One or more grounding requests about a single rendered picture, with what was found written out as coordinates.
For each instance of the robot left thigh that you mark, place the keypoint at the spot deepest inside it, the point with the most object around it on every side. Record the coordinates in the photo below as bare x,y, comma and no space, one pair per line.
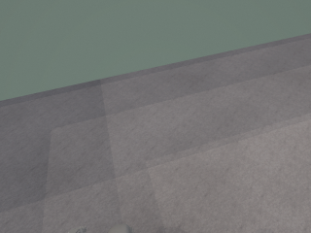
121,228

